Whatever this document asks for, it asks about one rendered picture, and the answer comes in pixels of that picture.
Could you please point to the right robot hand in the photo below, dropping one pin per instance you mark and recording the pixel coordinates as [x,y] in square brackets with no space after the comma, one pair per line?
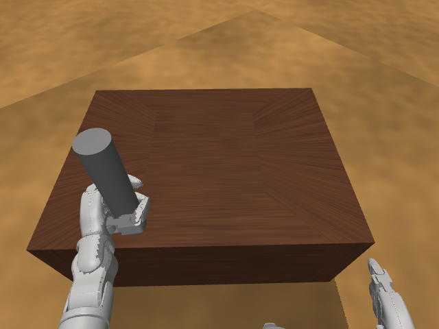
[388,305]

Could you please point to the left robot arm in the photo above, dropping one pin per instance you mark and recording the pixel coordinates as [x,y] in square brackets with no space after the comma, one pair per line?
[90,299]

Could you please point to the can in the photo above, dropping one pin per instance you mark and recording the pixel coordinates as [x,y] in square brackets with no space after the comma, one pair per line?
[97,152]

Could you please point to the left robot hand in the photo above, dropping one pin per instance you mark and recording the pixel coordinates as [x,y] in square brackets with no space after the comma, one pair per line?
[96,217]

